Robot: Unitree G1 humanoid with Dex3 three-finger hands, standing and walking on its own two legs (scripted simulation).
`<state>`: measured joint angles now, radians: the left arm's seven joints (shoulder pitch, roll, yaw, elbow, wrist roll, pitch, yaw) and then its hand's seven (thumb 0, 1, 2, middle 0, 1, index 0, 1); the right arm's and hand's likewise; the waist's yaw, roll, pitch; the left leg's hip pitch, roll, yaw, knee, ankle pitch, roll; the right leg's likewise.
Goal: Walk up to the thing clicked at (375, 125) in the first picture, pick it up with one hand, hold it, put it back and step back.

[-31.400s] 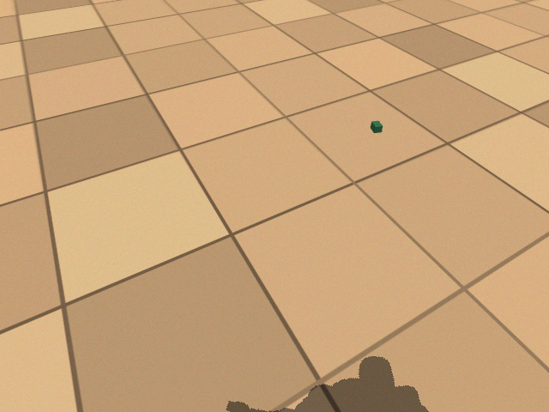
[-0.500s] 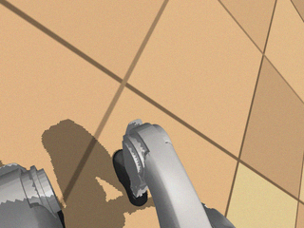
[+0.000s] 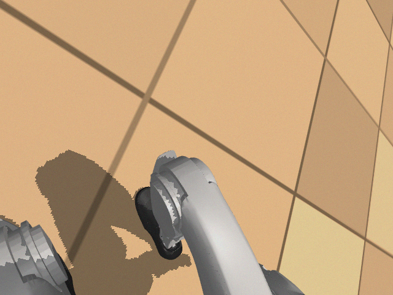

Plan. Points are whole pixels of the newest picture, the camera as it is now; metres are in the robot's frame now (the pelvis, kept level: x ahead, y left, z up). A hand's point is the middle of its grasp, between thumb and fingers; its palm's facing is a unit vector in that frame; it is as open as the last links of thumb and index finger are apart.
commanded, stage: rest palm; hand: left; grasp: from above
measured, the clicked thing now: out of the picture +0.47 +0.39 -0.30
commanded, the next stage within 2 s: close in 0.72 s
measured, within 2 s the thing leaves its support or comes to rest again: neither
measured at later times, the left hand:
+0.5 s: hand out of the picture +0.46 +0.38 -0.27, palm faces -0.36 -0.28 -0.89, open 12.4 cm
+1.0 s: hand out of the picture +0.46 +0.38 -0.27, palm faces -0.35 -0.27 -0.90, open 11.7 cm
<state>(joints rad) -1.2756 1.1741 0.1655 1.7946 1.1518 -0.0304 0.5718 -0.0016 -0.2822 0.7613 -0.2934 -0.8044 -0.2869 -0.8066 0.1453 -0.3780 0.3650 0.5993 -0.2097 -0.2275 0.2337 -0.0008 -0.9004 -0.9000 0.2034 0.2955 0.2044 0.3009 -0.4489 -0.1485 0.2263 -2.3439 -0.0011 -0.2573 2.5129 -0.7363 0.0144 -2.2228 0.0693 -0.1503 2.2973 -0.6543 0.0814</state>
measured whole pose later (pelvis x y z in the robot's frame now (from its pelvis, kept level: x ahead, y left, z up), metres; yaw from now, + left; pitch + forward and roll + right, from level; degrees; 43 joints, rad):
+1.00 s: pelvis -0.01 +0.00 +0.00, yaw -1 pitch +30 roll -18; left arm -1.27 1.23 0.15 1.79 1.11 -0.04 0.57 0.00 -0.11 0.64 -0.42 -0.71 -0.42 -0.71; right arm 0.12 -0.37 0.41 0.60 -0.22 -0.22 0.23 0.00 -0.90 -0.90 0.20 0.30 0.20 0.30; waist -0.46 -0.17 0.26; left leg -2.34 0.01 -0.27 2.51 -0.72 0.02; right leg -2.21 0.07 -0.16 2.28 -0.63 0.09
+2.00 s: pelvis +0.00 +0.00 +0.00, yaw -2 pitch +30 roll -18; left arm -1.27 1.23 0.16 1.78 1.10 -0.03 0.57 0.00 0.28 0.32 -0.72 -0.44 -0.74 -0.42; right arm 0.11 -0.36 0.42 0.61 -0.22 -0.22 0.23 0.00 -0.90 -0.90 0.20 0.30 0.20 0.30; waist -0.46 -0.17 0.26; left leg -2.35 0.01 -0.27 2.51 -0.73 0.02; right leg -2.22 0.07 -0.17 2.27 -0.63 0.09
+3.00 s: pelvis -0.01 +0.00 +0.00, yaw -2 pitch +30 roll -18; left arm -1.26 1.23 0.14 1.78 1.08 -0.03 0.57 0.00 0.41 0.18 -0.84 -0.29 -0.88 -0.28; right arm 0.11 -0.36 0.43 0.61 -0.22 -0.21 0.22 0.00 -0.89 -0.90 0.20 0.30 0.20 0.30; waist -0.46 -0.16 0.27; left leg -2.35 0.02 -0.27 2.50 -0.72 0.03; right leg -2.21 0.06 -0.17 2.27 -0.62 0.09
